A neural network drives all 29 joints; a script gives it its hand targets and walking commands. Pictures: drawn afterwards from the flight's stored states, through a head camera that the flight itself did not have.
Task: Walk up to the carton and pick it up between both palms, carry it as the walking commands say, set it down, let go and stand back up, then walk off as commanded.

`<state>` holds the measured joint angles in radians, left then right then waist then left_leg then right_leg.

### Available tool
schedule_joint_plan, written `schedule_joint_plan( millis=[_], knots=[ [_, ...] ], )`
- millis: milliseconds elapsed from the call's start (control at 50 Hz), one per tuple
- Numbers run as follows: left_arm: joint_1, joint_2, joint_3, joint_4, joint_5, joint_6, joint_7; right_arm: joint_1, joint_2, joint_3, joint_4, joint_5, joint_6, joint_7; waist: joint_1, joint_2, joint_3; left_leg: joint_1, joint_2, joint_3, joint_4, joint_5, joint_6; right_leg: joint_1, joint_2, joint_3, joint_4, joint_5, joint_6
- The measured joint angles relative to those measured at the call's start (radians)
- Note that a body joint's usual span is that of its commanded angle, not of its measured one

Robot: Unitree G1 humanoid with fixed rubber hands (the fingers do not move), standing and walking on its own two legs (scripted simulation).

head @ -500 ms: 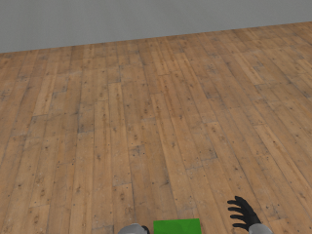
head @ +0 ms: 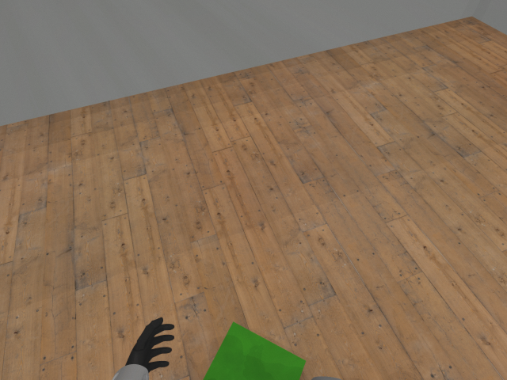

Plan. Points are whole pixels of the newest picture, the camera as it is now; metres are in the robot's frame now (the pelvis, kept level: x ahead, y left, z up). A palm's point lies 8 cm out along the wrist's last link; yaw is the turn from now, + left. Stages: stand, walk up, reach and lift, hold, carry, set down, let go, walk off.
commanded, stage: walk off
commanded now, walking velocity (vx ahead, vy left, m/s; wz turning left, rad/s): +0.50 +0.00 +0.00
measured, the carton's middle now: out of the picture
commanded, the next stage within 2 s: none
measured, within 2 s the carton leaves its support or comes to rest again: rests again in 0.68 s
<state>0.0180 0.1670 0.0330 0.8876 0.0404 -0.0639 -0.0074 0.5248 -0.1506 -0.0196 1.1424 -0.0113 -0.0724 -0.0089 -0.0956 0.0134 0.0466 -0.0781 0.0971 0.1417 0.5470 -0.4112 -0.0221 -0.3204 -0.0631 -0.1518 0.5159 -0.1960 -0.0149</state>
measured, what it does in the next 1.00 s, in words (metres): walks ahead: left foot, then right foot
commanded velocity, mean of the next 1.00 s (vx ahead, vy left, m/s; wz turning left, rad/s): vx -0.03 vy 0.14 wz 0.00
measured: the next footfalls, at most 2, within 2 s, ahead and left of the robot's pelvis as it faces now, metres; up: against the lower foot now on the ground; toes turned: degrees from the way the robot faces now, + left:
left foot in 0.24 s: +0.27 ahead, +0.14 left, +0.00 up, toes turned +9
right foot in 0.58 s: +0.31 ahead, -0.11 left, +0.00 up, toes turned -8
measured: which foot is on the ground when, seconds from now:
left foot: down 0.00-0.00, up 0.02-0.22, down 0.24-0.64, up 0.66-0.98, down 1.00-1.00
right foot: down 0.00-0.38, up 0.40-0.56, down 0.58-1.00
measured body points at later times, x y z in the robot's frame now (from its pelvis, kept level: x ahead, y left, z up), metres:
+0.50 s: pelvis +0.22 +0.03 +0.01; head +0.26 +0.02 +0.46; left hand +0.20 +0.26 -0.14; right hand +0.32 -0.21 -0.14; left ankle +0.23 +0.13 -0.73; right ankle +0.15 -0.11 -0.66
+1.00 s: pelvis +0.23 +0.10 +0.00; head +0.27 +0.10 +0.44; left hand +0.28 +0.40 -0.13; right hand +0.34 -0.18 -0.13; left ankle +0.25 +0.24 -0.73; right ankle +0.27 -0.10 -0.73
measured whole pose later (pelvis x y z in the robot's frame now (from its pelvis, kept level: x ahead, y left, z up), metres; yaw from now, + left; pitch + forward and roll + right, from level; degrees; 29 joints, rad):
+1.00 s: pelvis +0.23 +0.10 +0.00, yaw +1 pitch +0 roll +1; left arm 0.21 0.31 0.10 0.94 0.03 0.04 0.05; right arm 0.14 -0.28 -0.06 0.90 -0.02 0.09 0.04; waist 0.04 -0.03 0.08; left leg -0.31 0.05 0.04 0.57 -0.28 -0.08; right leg -0.33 -0.21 -0.06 0.56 -0.21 0.11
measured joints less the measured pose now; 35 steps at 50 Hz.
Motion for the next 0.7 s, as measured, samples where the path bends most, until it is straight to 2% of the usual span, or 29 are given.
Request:
schedule_joint_plan(
  millis=[60,100,140,180,240,300,340,360,380,420,460,480,520,600,620,640,700],
  knots=[
    [0.082,-0.004,0.005,0.040,-0.003,-0.015,0.006,-0.061,-0.015,-0.013,-0.028,0.001,0.009,0.000,0.032,0.008,0.000,-0.199,-0.001,-0.069,0.450,-0.049,0.021,0.054,0.005,-0.016,0.024,-0.080,-0.007],
    [0.169,0.002,0.011,0.082,-0.005,-0.015,0.007,-0.128,-0.034,-0.027,-0.060,-0.002,0.012,0.003,0.058,0.010,-0.008,-0.308,0.007,-0.074,0.564,-0.005,0.020,0.116,0.009,-0.020,-0.022,-0.097,0.002],
    [0.260,0.007,0.013,0.127,-0.008,-0.013,0.012,-0.204,-0.054,-0.039,-0.097,-0.010,0.020,0.013,0.083,0.009,-0.016,-0.385,0.021,-0.073,0.576,0.048,0.012,0.174,0.014,-0.018,-0.076,-0.097,0.006],
    [0.345,0.012,0.013,0.170,-0.010,-0.014,0.016,-0.276,-0.067,-0.046,-0.134,-0.014,0.029,0.027,0.099,0.002,-0.030,-0.420,0.028,-0.080,0.535,0.107,0.005,0.223,0.013,-0.016,-0.129,-0.099,0.007],
    [0.432,0.010,0.010,0.210,-0.013,-0.020,0.021,-0.377,-0.077,-0.046,-0.179,-0.017,0.036,0.039,0.129,-0.002,-0.025,-0.422,0.025,-0.069,0.332,0.145,-0.003,0.283,0.007,-0.022,-0.184,-0.110,0.019],
    [0.484,0.009,0.007,0.229,-0.014,-0.019,0.019,-0.464,-0.071,-0.037,-0.209,-0.016,0.035,0.041,0.167,-0.009,-0.007,-0.378,-0.002,-0.038,0.132,0.123,0.005,0.322,-0.007,-0.023,-0.183,-0.151,0.041],
    [0.512,0.007,0.004,0.238,-0.022,-0.016,0.019,-0.506,-0.060,-0.031,-0.220,-0.019,0.025,0.037,0.185,-0.019,0.006,-0.314,-0.032,-0.008,0.007,0.155,0.021,0.327,-0.029,-0.015,-0.126,-0.204,0.057],
    [0.523,0.004,0.002,0.241,-0.027,-0.015,0.020,-0.518,-0.055,-0.029,-0.220,-0.026,0.014,0.032,0.186,-0.022,0.012,-0.284,-0.041,0.000,-0.035,0.239,0.036,0.309,-0.042,-0.007,-0.049,-0.236,0.060],
    [0.520,0.002,-0.003,0.237,-0.036,-0.012,0.021,-0.523,-0.048,-0.029,-0.215,-0.034,0.004,0.024,0.187,-0.029,0.023,-0.278,-0.046,0.011,-0.014,0.257,0.045,0.257,-0.063,0.007,0.089,-0.243,0.057],
    [0.481,-0.002,-0.005,0.215,-0.046,-0.005,0.024,-0.503,-0.040,-0.025,-0.193,-0.026,-0.002,0.010,0.179,-0.028,0.036,-0.253,-0.046,0.022,0.013,0.198,0.054,0.116,-0.053,0.072,0.414,-0.320,0.055],
    [0.414,-0.001,-0.001,0.179,-0.044,-0.003,0.028,-0.455,-0.035,-0.021,-0.157,-0.020,0.003,-0.003,0.162,-0.021,0.041,-0.200,-0.046,0.026,-0.031,0.174,0.051,0.003,-0.036,0.099,0.563,-0.350,0.053],
    [0.374,0.001,0.001,0.158,-0.037,-0.001,0.029,-0.428,-0.034,-0.019,-0.138,-0.016,0.010,-0.011,0.151,-0.018,0.041,-0.174,-0.047,0.025,-0.064,0.181,0.038,-0.035,-0.036,0.098,0.559,-0.347,0.057],
    [0.295,0.004,0.007,0.117,-0.024,0.006,0.031,-0.375,-0.038,-0.018,-0.101,-0.016,0.028,-0.024,0.130,-0.007,0.035,-0.140,-0.050,0.019,-0.115,0.196,0.037,-0.065,-0.039,0.097,0.490,-0.319,0.068],
    [0.176,0.024,0.016,0.058,-0.025,0.017,0.054,-0.310,-0.056,-0.029,-0.053,-0.012,0.057,-0.024,0.096,-0.001,0.038,-0.121,-0.052,0.024,-0.108,0.172,0.033,-0.047,-0.029,0.072,0.190,-0.138,0.072],
    [0.163,0.030,0.016,0.049,-0.023,0.016,0.060,-0.294,-0.064,-0.034,-0.047,-0.006,0.063,-0.022,0.090,-0.006,0.036,-0.129,-0.056,0.026,-0.071,0.146,0.027,-0.018,-0.035,0.060,0.097,-0.015,0.072],
    [0.154,0.033,0.016,0.044,-0.018,0.013,0.065,-0.280,-0.074,-0.037,-0.044,0.000,0.069,-0.021,0.085,-0.004,0.032,-0.154,-0.056,0.022,-0.003,0.112,0.021,0.004,-0.040,0.051,0.061,0.005,0.061],
    [0.146,0.025,0.010,0.037,-0.014,0.030,0.078,-0.271,-0.112,-0.052,-0.064,0.002,0.107,-0.024,0.089,0.024,0.039,-0.295,-0.102,-0.087,0.366,-0.133,-0.015,0.010,-0.054,0.043,0.087,-0.092,0.031]
  ],
)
